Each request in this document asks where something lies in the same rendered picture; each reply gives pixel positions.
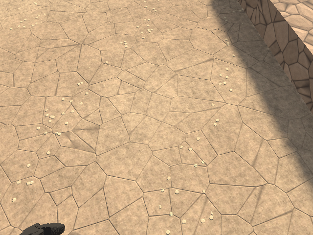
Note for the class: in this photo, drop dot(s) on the left robot hand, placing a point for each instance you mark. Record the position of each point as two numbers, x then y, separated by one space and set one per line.
44 229

